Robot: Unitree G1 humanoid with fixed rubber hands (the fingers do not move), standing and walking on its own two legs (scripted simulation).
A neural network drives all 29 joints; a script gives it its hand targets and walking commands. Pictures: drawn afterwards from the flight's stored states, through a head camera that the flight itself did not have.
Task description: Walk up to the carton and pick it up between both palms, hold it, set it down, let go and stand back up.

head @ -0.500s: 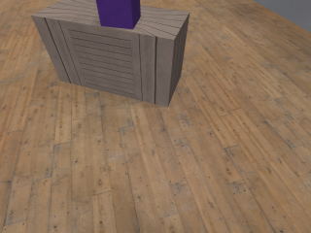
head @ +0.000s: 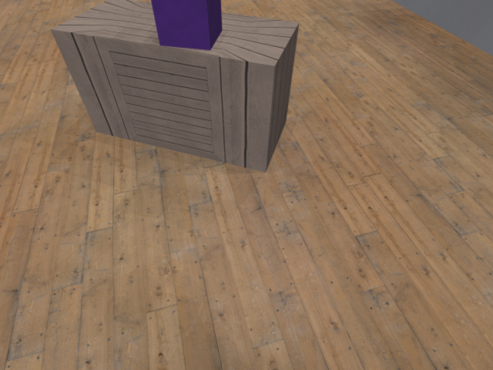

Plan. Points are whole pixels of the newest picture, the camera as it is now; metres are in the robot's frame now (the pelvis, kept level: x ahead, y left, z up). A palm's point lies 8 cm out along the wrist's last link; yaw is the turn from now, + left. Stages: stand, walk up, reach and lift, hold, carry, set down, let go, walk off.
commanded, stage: stand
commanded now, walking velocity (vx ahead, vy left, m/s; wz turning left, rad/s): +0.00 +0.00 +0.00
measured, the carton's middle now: (188, 6) +1.57 +0.25 +0.01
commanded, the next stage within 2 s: walk up in 0.24 s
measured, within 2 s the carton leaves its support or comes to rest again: neither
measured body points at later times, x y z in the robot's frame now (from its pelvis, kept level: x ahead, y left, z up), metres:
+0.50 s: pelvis +0.00 +0.00 +0.00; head +0.01 -0.01 +0.45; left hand -0.01 +0.22 -0.15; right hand -0.01 -0.21 -0.16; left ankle +0.00 +0.12 -0.73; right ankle +0.01 -0.12 -0.74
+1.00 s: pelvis +0.13 +0.10 -0.01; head +0.13 +0.11 +0.44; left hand +0.31 +0.38 -0.08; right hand +0.12 -0.20 -0.10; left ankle +0.10 +0.22 -0.74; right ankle +0.21 -0.05 -0.68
